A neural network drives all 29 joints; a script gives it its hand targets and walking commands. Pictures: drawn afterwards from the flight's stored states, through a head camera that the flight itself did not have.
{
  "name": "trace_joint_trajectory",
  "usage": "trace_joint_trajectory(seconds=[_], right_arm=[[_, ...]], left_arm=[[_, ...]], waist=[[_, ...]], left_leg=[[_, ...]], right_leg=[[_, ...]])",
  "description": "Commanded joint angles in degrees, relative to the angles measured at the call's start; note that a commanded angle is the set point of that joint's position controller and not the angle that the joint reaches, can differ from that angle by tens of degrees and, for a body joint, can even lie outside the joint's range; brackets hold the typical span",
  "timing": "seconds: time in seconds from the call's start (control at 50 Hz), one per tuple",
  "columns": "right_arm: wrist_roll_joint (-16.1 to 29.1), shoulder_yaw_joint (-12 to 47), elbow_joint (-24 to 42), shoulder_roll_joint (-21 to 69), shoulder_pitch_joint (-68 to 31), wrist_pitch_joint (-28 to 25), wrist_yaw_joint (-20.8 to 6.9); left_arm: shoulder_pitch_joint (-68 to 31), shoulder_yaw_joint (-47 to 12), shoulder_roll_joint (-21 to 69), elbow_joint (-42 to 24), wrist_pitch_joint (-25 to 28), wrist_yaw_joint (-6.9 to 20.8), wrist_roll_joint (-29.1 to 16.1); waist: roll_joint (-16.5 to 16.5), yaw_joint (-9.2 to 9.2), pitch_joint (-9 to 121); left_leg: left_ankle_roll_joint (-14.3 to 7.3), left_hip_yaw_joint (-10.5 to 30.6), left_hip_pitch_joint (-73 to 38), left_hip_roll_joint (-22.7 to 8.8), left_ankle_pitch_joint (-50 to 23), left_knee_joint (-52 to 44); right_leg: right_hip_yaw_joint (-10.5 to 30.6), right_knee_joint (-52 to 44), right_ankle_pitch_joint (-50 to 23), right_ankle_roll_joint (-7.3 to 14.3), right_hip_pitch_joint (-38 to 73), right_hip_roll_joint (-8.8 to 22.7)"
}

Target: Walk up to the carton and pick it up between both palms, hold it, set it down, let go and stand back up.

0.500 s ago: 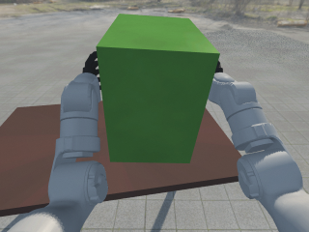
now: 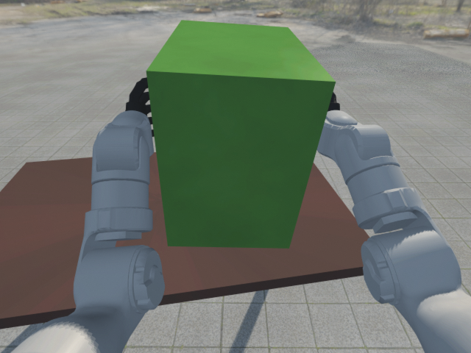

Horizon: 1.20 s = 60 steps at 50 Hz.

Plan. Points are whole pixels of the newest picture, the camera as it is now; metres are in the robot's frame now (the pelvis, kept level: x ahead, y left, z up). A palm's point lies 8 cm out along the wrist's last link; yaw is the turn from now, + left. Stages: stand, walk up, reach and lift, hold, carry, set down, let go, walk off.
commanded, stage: hold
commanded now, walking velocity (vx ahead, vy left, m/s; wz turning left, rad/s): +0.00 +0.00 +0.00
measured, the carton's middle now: (232, 128) +0.41 +0.00 +0.26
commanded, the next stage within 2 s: set down in 1.88 s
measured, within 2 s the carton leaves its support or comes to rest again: neither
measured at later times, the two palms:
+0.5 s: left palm (138, 123) +0.36 +0.15 +0.30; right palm (327, 122) +0.36 -0.15 +0.29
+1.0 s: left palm (139, 123) +0.36 +0.15 +0.30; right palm (327, 123) +0.36 -0.15 +0.29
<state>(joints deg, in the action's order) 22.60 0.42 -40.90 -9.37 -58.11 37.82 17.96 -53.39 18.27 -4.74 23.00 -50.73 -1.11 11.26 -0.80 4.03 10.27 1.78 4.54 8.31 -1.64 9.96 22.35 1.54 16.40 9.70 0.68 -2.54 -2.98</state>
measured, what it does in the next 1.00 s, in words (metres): stands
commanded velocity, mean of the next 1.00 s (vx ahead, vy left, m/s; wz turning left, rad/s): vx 0.00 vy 0.00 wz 0.00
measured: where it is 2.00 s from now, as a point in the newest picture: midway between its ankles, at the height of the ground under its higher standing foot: outside the picture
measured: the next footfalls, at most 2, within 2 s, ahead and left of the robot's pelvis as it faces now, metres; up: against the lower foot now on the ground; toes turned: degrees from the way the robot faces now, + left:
none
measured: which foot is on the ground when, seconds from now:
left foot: down 0.00-1.00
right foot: down 0.00-1.00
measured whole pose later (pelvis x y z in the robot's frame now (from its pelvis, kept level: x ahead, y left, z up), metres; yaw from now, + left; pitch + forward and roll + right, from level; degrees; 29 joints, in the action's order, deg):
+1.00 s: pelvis +0.00 +0.00 +0.00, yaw +0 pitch -4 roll -2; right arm 22.7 0.6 -40.5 -9.4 -57.8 37.9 17.9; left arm -53.1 18.3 -4.5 22.6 -50.7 -1.1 11.4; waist -0.9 4.1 10.3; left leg 1.8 4.5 8.1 -1.6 10.0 22.3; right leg 1.6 16.4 9.7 0.7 -2.4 -3.0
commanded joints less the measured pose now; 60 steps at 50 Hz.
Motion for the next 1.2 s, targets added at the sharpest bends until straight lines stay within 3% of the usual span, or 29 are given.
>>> trace_joint_trajectory(seconds=[0.0,0.22,0.24,0.32,0.46,0.48,0.52,0.58,0.88,0.94,1.02,1.04,1.14,1.18], right_arm=[[10.54,13.96,20.78,37.35,-50.60,-2.46,-8.62],[10.53,14.22,21.54,37.14,-50.81,-2.50,-8.45],[10.24,13.58,19.12,36.56,-50.22,-2.21,-8.51],[10.34,13.80,20.13,37.22,-51.18,-2.31,-8.65],[9.69,13.02,18.07,36.74,-51.54,-2.39,-8.88],[10.09,13.58,20.22,37.76,-51.74,-2.80,-8.94],[9.84,13.11,17.79,36.77,-50.64,-2.26,-8.97],[10.08,12.98,19.13,36.88,-50.51,-2.61,-8.80],[10.17,13.50,20.29,36.89,-51.08,-2.48,-8.71],[10.37,14.47,21.39,37.25,-50.54,-2.62,-8.69],[9.60,13.66,19.61,37.47,-50.48,-2.42,-8.75],[10.16,13.80,20.58,37.39,-51.33,-2.62,-8.75],[10.04,14.07,21.91,37.89,-51.80,-2.72,-8.54],[10.16,13.61,20.20,36.86,-51.08,-2.32,-8.40]], left_arm=[[-44.04,-21.62,35.87,-10.59,5.77,7.60,-10.36],[-43.21,-21.34,35.71,-10.10,5.58,7.98,-10.00],[-43.74,-20.81,35.39,-9.29,5.50,8.01,-9.56],[-44.09,-20.35,35.55,-9.20,5.70,7.95,-9.36],[-44.24,-20.54,35.99,-7.51,5.79,7.74,-9.54],[-45.17,-21.71,36.69,-10.53,6.18,7.68,-10.36],[-44.42,-20.40,35.60,-8.66,5.82,7.63,-9.66],[-44.98,-21.84,36.13,-10.00,6.03,7.63,-10.40],[-43.83,-21.18,36.04,-9.20,5.58,7.77,-9.74],[-43.51,-21.82,35.98,-11.18,5.76,7.47,-10.22],[-43.92,-21.31,35.80,-9.47,5.76,7.81,-9.89],[-44.37,-21.42,36.09,-9.76,5.81,7.78,-9.92],[-43.73,-21.28,36.28,-9.41,5.85,7.88,-9.97],[-43.62,-21.17,36.06,-9.16,5.67,7.72,-9.80]], waist=[[-1.99,0.34,21.90],[-1.28,0.57,21.13],[-1.98,0.49,19.15],[-1.23,-0.18,19.63],[-1.55,0.25,18.40],[-2.11,0.13,21.81],[-1.82,0.24,19.64],[-2.40,0.96,21.10],[-2.06,0.40,19.80],[-1.48,0.17,22.05],[-0.99,0.58,20.08],[-2.18,-0.04,20.76],[-0.87,0.12,21.05],[-1.78,0.67,19.79]], left_leg=[[0.77,-2.72,-9.98,3.14,-13.75,-0.43],[0.67,-2.93,-10.04,3.24,-14.11,-0.48],[0.74,-2.83,-9.50,3.03,-12.81,-0.87],[0.34,-3.00,-9.28,3.33,-12.00,-0.94],[0.47,-2.74,-8.29,2.91,-10.01,-1.35],[0.66,-2.80,-9.40,3.13,-11.61,-0.99],[0.58,-2.91,-9.15,3.04,-11.35,-1.25],[0.85,-2.95,-9.73,3.13,-12.57,-0.79],[0.72,-2.82,-8.86,3.08,-11.92,-0.89],[0.65,-2.79,-10.41,3.10,-14.41,-0.33],[0.41,-2.84,-9.05,3.18,-11.16,-1.21],[0.44,-2.86,-9.08,3.19,-11.44,-1.03],[0.41,-2.92,-9.12,3.12,-11.87,-0.94],[0.61,-2.72,-10.06,3.24,-12.99,-0.84]], right_leg=[[-0.80,-1.48,-12.45,-3.14,1.42,-1.75],[-0.99,-1.62,-13.18,-3.31,2.04,-1.80],[-1.00,-1.82,-11.55,-3.18,0.96,-1.70],[-0.96,-1.85,-10.54,-3.23,0.87,-1.71],[-1.05,-2.13,-8.38,-2.89,0.24,-1.58],[-1.02,-1.68,-9.80,-2.87,1.28,-1.66],[-1.18,-2.00,-9.61,-3.04,0.53,-1.64],[-1.07,-1.75,-11.29,-3.14,0.95,-1.61],[-1.07,-1.87,-10.29,-3.00,0.84,-1.67],[-1.03,-1.52,-12.77,-3.22,1.54,-1.79],[-0.97,-1.87,-10.08,-3.07,0.84,-1.57],[-1.00,-1.76,-10.30,-3.07,1.00,-1.60],[-1.02,-1.86,-10.90,-3.07,1.57,-1.62],[-1.06,-1.91,-11.65,-3.14,0.84,-1.57]])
